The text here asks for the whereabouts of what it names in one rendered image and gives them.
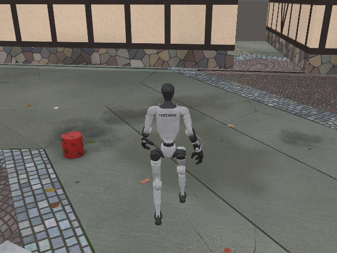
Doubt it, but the left robot hand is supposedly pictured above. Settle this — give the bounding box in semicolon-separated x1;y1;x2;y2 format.
142;140;154;150

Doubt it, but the left robot forearm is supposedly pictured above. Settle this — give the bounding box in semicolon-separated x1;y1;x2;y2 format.
141;126;149;143

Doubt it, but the right robot forearm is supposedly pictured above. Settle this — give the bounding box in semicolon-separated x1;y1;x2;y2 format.
189;128;201;152

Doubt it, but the right robot upper arm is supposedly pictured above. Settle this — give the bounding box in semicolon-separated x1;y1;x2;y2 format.
179;106;194;136

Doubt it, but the right robot hand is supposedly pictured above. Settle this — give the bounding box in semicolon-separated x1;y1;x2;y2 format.
191;150;203;164

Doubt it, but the left robot upper arm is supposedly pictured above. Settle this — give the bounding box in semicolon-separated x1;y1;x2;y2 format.
143;106;157;134

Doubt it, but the humanoid robot head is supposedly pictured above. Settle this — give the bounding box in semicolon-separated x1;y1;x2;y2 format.
159;83;177;109

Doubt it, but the right robot thigh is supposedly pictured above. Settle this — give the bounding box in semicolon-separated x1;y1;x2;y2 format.
175;147;186;175

